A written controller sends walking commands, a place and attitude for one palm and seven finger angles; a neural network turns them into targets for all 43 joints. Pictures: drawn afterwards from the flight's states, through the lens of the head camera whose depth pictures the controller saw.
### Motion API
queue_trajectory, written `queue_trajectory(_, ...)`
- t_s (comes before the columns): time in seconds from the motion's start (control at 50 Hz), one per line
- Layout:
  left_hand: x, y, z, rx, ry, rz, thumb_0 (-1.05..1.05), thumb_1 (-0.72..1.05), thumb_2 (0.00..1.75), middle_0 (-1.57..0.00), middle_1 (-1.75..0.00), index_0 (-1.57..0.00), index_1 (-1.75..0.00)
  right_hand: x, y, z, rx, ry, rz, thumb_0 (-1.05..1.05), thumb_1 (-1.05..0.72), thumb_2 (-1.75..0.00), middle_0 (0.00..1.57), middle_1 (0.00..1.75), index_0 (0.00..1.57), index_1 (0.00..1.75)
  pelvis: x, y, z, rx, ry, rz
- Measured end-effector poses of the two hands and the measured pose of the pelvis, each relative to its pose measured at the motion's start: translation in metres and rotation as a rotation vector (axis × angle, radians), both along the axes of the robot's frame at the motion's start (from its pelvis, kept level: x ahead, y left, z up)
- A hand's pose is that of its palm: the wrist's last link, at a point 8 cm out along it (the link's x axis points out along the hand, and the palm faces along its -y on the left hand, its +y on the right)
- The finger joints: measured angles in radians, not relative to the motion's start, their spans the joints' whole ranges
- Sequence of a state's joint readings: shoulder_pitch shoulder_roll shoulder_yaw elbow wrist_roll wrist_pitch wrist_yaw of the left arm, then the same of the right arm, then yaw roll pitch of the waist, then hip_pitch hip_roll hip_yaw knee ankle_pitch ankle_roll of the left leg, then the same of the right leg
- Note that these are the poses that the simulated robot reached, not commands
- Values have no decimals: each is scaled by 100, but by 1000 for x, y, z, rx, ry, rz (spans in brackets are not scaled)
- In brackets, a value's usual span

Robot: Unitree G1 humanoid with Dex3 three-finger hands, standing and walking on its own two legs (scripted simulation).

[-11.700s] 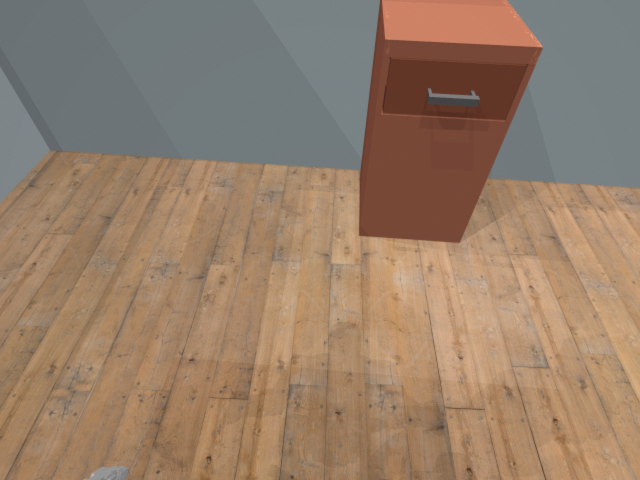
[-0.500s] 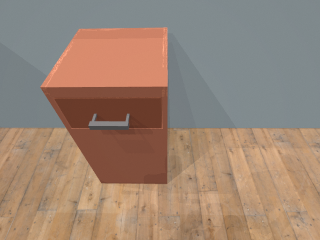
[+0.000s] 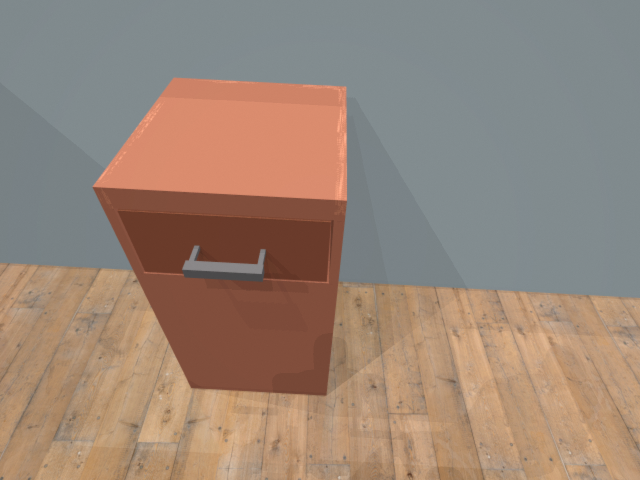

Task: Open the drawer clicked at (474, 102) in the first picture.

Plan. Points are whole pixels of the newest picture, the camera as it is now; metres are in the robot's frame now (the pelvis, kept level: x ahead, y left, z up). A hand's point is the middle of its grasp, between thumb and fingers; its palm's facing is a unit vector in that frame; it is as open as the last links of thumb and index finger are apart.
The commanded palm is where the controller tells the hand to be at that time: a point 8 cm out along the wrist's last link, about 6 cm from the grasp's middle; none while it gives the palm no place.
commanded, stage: come to a stop and stand still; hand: left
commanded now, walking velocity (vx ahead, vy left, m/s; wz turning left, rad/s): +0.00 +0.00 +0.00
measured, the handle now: (226, 261) +0.51 +0.21 -0.09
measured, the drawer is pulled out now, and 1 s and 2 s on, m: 0.00 0.00 0.00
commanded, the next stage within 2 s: look again from close up in 0.88 s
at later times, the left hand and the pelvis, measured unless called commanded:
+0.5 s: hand out of the picture -0.05 +0.21 -0.17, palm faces +0.01 -0.99 -0.16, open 7.4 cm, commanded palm none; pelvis -0.03 +0.05 +0.01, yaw -1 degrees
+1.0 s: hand out of the picture -0.07 +0.22 -0.17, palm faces +0.02 -0.99 -0.14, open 7.4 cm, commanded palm none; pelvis -0.03 +0.07 +0.01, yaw -1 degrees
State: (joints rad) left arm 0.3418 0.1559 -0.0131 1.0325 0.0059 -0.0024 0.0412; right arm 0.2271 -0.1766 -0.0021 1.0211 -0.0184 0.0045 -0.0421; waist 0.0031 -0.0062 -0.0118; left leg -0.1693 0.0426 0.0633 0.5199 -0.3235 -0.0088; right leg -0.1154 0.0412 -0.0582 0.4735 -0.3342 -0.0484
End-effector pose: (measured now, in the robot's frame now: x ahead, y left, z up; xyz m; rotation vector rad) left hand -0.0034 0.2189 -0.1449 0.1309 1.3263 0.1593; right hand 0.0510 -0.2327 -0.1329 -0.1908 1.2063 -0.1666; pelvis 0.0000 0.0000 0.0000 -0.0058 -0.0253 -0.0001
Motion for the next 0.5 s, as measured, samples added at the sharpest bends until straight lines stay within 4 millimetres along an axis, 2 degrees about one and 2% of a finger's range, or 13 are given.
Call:
queue_trajectory(0.08, -6, 9, 1, -4, 6, -4, 1, 91, 90, -20, -30, -20, -29, -2, 15, 1, 14, -2, 13, 0, -91, -90, 20, 30, 20, 30, -5, 10, 2, -1, -4, -4)
queue_trajectory(0.16, -13, 18, 2, -7, 17, -7, 1, 91, 90, -20, -30, -20, -29, -16, 25, 1, 16, 22, 4, 0, -93, -90, 20, 30, 20, 30, -10, 19, 4, -3, -6, -7)
queue_trajectory(0.4, -41, 40, 0, -21, 83, -10, 1, 91, 90, -20, -30, -20, -29, -89, 54, -2, 30, 184, -36, 0, -92, -90, 20, 30, 20, 30, -24, 45, 6, -3, -8, -10)
queue_trajectory(0.5, -52, 46, 0, -29, 112, -12, 1, 91, 90, -20, -30, -20, -29, -113, 70, -3, 45, 234, -58, 0, -91, -90, 20, 30, 20, 30, -28, 55, 6, -3, -6, -12)
